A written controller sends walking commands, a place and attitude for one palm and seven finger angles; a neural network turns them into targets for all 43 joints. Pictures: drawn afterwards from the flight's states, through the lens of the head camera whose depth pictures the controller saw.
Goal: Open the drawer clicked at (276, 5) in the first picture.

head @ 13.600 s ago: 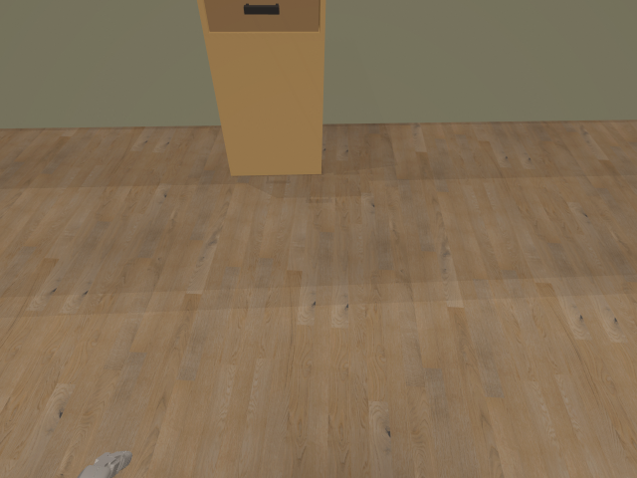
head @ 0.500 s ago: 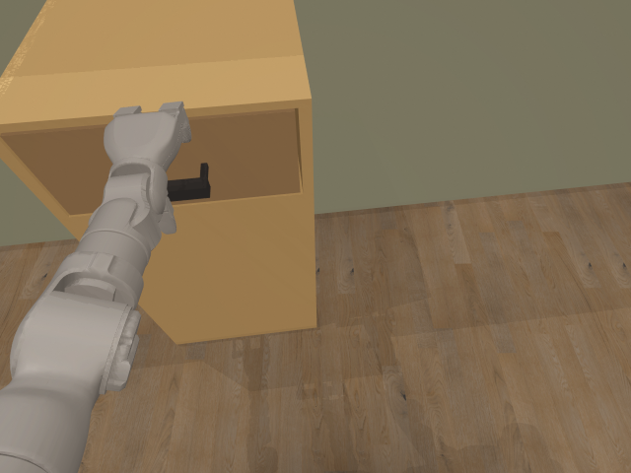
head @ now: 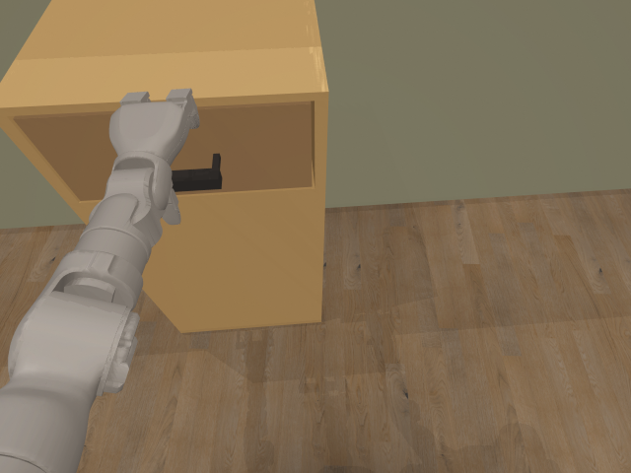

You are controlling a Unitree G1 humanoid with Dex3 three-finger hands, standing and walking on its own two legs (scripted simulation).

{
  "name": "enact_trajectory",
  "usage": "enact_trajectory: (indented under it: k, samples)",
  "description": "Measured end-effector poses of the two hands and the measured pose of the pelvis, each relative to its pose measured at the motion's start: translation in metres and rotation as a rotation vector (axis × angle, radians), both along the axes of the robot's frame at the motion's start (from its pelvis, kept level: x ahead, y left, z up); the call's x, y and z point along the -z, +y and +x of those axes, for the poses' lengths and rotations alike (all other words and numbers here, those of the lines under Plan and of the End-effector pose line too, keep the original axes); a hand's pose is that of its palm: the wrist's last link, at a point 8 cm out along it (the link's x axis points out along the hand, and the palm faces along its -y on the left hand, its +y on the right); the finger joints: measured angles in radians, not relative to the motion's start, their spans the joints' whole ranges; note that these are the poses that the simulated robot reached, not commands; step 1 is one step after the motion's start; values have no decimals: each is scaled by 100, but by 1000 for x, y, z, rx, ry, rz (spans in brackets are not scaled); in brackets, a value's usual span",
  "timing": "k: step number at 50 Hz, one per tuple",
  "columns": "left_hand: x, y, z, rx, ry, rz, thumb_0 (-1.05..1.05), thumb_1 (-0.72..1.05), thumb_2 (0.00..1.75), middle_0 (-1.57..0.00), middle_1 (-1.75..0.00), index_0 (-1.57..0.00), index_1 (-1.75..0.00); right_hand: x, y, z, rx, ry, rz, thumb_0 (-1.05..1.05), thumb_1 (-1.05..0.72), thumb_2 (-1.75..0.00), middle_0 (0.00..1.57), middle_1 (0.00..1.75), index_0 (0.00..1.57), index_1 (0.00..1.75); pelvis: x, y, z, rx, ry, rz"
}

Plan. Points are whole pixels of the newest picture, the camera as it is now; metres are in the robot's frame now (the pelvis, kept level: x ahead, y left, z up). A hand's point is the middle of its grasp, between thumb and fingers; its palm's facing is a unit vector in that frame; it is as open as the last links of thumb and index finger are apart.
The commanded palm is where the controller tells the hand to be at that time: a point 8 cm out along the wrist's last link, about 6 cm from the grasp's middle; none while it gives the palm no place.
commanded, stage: move the hooked fingers above the handle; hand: left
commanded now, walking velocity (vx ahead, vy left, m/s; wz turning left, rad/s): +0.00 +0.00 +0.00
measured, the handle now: (181, 171) +0.56 +0.18 +0.02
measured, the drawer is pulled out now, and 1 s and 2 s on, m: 0.00 0.00 0.00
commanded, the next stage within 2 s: lower the fingers behind the handle in 0.76 s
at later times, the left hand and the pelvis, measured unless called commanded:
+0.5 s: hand (162, 176) +0.50 +0.18 +0.08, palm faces +0.01 -0.02 -1.00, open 13.8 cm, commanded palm +0.49 +0.19 +0.14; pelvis +0.00 +0.00 +0.00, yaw +0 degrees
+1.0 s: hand (181, 181) +0.50 +0.16 +0.06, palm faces -0.09 -0.05 -0.99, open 13.8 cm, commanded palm +0.49 +0.18 +0.12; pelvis -0.01 +0.00 +0.00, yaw +0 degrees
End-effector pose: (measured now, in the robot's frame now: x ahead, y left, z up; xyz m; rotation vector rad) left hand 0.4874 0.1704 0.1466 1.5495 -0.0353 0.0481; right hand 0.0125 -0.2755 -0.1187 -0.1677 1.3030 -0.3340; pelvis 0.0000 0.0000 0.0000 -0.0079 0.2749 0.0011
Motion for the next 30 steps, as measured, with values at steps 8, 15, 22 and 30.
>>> enact_trajectory:
  k: [8,15,22,30]
  samples:
    - [-7,-5,2,-54,62,2,0,-49,30,-35,-122,-35,-126,6,15,5,16,-17,50,0,-91,-90,20,30,20,30,-2,1,3,13,-14,4]
    - [8,5,-4,-42,137,2,0,-49,30,-33,-121,-32,-123,1,13,-1,29,-24,32,0,-91,-90,20,30,20,30,-3,-2,2,20,-22,5]
    - [23,11,-16,45,104,-2,0,-49,30,-33,-120,-32,-121,0,4,-10,8,25,-2,0,-91,-90,20,30,20,30,-1,0,1,5,-14,0]
    - [3,10,0,-9,-5,7,0,-49,30,-35,-122,-34,-123,2,2,-9,3,47,3,0,-91,-90,20,30,20,30,1,1,3,-8,5,-3]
